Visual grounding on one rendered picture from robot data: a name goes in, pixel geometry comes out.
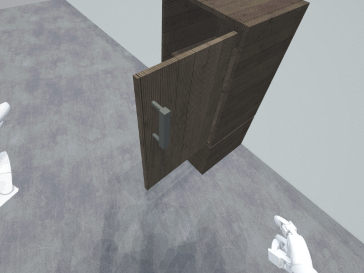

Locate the handle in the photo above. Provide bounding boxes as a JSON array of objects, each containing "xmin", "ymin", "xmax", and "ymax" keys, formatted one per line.
[{"xmin": 151, "ymin": 101, "xmax": 171, "ymax": 149}]

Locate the robot right hand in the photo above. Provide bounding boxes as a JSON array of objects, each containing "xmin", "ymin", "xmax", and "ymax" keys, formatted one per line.
[{"xmin": 268, "ymin": 216, "xmax": 313, "ymax": 273}]

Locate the robot left hand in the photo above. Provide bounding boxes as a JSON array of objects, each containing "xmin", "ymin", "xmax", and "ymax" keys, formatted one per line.
[{"xmin": 0, "ymin": 102, "xmax": 19, "ymax": 206}]

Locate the cupboard door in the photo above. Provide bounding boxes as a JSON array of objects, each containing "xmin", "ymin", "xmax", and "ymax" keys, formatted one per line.
[{"xmin": 133, "ymin": 31, "xmax": 238, "ymax": 190}]

